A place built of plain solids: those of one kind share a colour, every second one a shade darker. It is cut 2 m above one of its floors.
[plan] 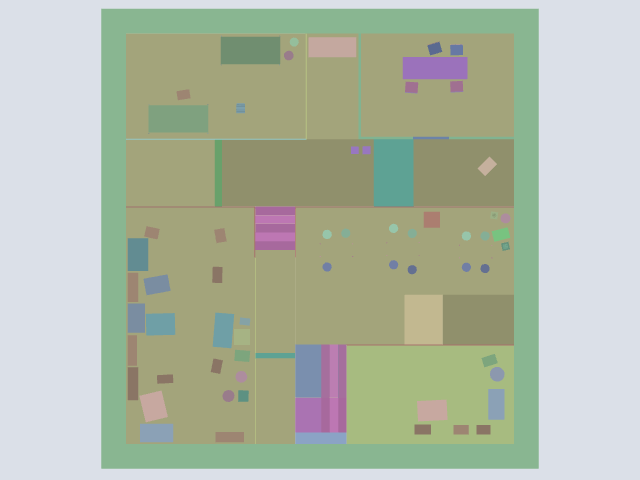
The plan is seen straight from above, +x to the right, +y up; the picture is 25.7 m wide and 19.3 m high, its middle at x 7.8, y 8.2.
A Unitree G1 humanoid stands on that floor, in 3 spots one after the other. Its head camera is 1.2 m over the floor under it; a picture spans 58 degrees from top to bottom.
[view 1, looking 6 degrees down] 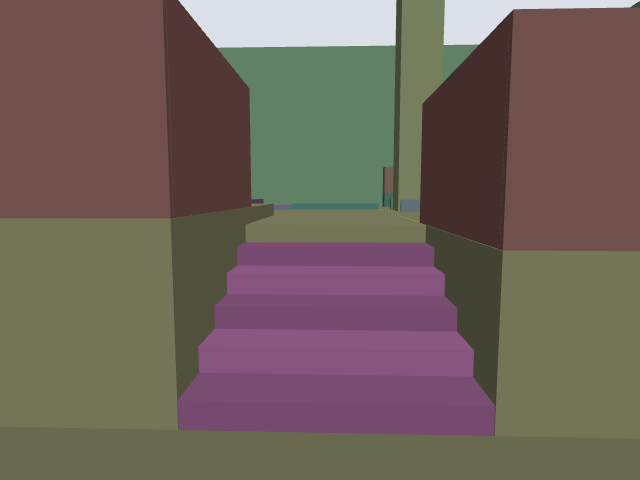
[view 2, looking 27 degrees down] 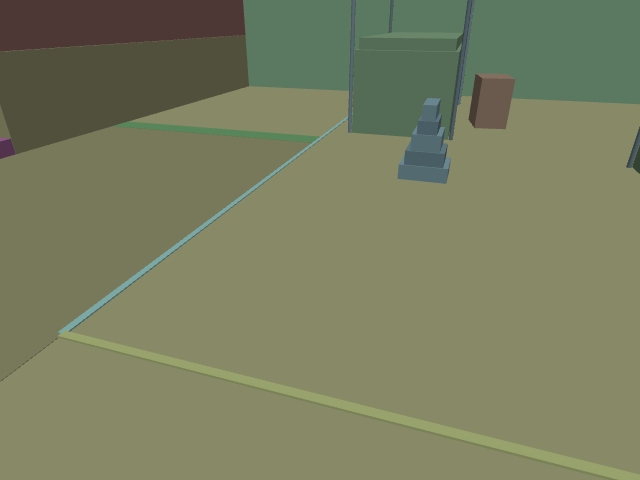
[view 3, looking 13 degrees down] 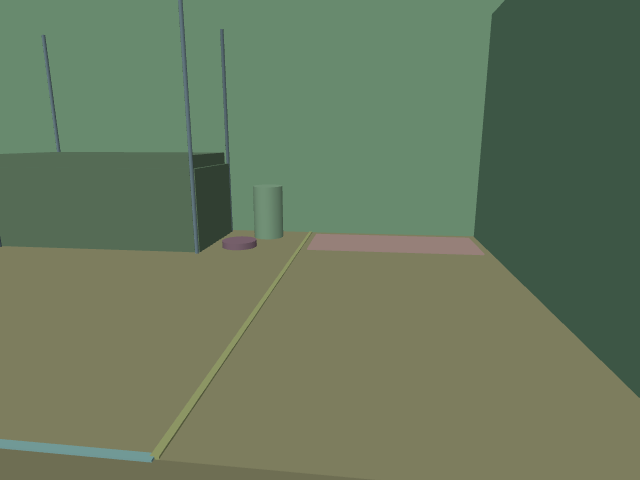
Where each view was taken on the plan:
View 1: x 6.00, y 11.63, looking -88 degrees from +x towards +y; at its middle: floor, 3.85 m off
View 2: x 8.30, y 13.75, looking -162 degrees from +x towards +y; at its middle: floor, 2.64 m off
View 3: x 8.06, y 10.90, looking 97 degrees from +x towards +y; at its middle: low_mat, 5.27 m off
